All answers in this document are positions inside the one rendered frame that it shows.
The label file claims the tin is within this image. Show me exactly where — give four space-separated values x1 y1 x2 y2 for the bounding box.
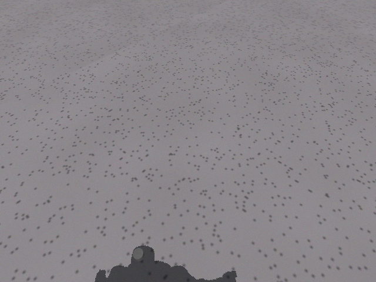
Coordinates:
133 248 144 261

